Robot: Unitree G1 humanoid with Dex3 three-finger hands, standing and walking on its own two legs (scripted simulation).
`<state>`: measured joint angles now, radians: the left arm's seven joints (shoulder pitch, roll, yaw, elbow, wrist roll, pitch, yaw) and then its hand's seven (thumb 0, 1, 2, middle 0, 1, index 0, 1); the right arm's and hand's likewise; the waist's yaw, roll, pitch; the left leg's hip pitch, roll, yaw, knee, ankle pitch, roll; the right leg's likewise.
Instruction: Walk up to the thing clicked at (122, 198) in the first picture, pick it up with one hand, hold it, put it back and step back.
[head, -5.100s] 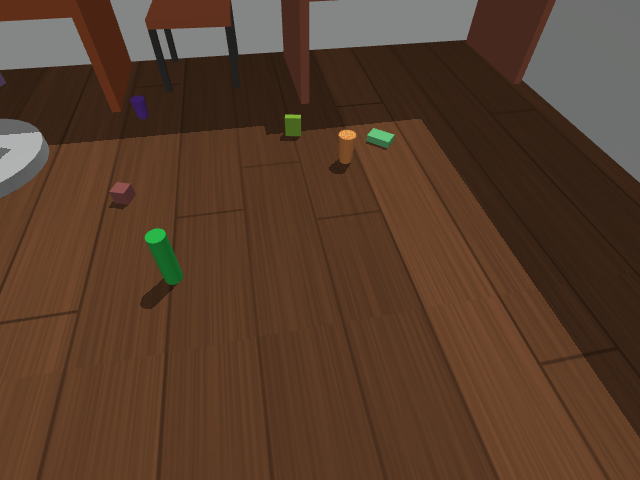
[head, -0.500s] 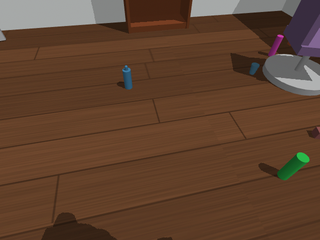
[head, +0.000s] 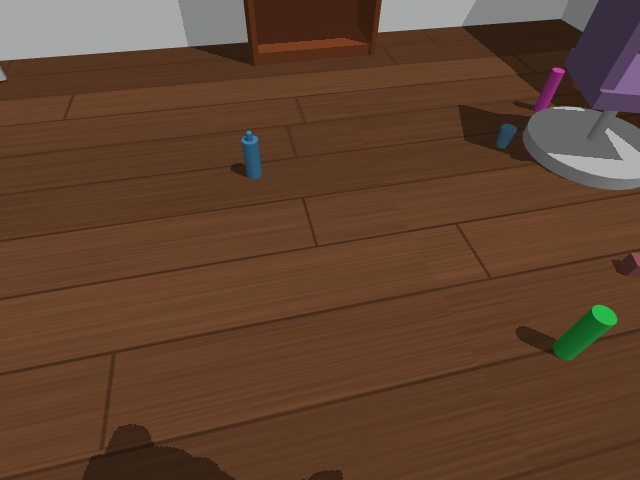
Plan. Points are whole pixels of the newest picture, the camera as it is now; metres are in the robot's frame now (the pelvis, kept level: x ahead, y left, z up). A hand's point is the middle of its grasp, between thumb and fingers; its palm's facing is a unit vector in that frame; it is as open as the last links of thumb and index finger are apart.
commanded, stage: stand
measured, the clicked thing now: (637, 265) +1.03 -1.27 -0.75
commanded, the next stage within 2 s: walk up in 1.42 s
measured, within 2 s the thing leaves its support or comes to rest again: neither
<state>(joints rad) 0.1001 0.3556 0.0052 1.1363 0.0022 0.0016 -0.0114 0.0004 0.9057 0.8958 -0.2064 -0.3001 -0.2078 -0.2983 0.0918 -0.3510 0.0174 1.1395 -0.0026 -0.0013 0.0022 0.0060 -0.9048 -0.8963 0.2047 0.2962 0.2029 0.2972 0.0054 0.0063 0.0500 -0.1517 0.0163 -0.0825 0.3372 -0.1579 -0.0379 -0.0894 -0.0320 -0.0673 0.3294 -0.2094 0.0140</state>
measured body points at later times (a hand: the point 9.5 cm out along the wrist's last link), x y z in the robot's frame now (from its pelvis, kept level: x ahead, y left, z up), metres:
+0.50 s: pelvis +0.01 +0.00 +0.00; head +0.02 +0.00 +0.45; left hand +0.08 +0.31 -0.13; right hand +0.09 -0.30 -0.13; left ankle +0.02 +0.14 -0.75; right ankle -0.02 -0.12 -0.75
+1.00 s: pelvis +0.01 +0.00 +0.00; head +0.02 +0.00 +0.45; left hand +0.07 +0.31 -0.13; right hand +0.08 -0.30 -0.14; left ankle +0.02 +0.14 -0.75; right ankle -0.02 -0.12 -0.75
